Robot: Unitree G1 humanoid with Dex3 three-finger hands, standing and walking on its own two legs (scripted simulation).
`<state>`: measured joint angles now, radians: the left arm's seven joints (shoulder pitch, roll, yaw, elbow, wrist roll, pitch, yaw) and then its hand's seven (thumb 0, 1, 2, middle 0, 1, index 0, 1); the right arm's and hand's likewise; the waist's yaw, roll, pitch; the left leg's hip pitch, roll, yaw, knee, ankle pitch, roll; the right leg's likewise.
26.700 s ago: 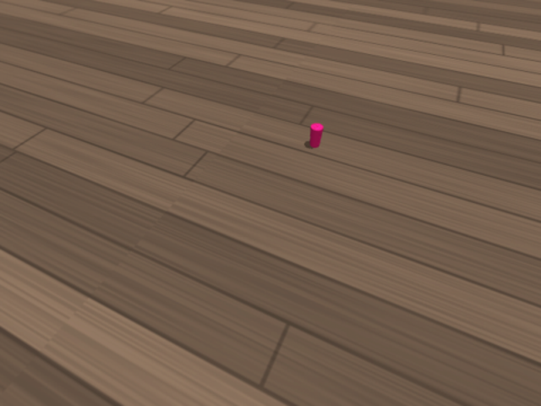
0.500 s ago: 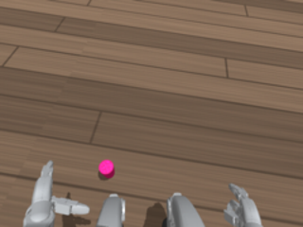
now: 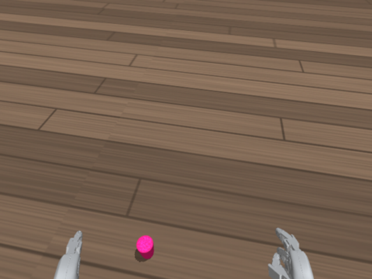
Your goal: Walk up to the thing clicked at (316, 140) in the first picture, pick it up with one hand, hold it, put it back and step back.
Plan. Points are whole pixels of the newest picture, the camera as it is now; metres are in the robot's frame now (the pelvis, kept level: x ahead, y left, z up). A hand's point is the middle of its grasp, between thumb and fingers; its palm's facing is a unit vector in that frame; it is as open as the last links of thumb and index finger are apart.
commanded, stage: home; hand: left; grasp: from the side
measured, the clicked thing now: (146, 248) +0.39 +0.17 -0.65
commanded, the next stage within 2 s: stand in 1.52 s
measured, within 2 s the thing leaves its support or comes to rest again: neither
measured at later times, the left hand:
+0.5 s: hand (105, 276) +0.17 +0.17 -0.05, palm faces +0.10 -0.95 -0.28, open 17.5 cm
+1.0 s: hand out of the picture +0.16 +0.17 -0.05, palm faces +0.12 -0.95 -0.28, open 17.5 cm
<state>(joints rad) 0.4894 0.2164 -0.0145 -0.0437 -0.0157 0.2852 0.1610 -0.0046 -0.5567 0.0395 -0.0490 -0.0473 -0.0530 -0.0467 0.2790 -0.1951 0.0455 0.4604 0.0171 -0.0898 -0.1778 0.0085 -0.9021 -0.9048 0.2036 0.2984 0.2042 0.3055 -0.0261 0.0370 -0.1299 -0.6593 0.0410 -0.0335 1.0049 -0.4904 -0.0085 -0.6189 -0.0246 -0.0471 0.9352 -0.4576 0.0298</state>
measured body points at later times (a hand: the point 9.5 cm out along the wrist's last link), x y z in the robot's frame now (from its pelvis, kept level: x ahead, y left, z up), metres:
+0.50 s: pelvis +0.00 -0.01 +0.01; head +0.01 -0.01 +0.46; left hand +0.16 +0.22 -0.03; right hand +0.15 -0.25 -0.07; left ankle +0.01 +0.12 -0.68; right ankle +0.01 -0.14 -0.68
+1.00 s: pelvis -0.01 -0.01 +0.01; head +0.01 -0.01 +0.46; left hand +0.15 +0.22 -0.03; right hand +0.15 -0.25 -0.06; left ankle +0.01 +0.12 -0.68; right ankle +0.01 -0.14 -0.68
